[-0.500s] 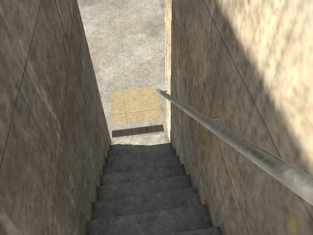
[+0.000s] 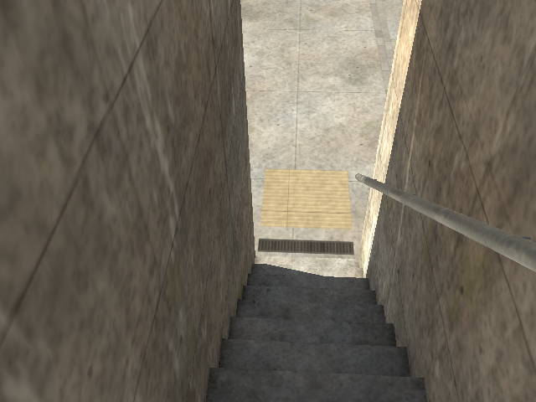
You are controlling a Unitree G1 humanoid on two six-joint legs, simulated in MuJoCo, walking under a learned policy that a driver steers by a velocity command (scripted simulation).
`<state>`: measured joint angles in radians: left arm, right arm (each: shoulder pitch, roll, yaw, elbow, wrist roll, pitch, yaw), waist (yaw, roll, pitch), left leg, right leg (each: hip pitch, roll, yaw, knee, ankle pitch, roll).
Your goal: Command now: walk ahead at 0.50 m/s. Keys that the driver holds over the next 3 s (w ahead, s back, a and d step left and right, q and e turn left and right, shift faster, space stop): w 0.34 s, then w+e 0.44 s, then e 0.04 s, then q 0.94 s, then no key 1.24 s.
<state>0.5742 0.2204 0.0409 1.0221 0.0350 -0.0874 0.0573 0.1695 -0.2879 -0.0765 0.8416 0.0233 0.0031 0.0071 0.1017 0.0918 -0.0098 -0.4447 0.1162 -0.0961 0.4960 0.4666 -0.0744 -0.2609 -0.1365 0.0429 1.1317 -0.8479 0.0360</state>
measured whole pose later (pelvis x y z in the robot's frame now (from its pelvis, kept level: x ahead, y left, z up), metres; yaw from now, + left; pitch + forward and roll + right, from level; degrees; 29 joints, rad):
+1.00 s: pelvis +0.52 +0.04 -0.37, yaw -17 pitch +0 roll -2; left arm 0.53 0.11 0.00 1.11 -0.04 -0.07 0.04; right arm 0.15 -0.15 0.01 0.90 -0.04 -0.09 -0.01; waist 0.07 0.08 -0.05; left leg -0.51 0.02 -0.07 0.62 0.55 0.01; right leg -0.19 0.21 0.06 0.98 -0.77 -0.13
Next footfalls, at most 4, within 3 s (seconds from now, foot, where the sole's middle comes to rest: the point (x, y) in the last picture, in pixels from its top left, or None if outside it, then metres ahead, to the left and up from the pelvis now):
0.04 left None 0.13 0.16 -0.86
0.64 right None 0.39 0.00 -1.06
1.06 left None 0.63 0.09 -1.26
1.52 right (333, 400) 0.87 -0.10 -1.46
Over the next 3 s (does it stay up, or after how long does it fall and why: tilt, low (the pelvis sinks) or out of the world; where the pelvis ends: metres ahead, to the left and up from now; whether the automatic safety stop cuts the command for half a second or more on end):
stays up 0.83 -0.05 -0.69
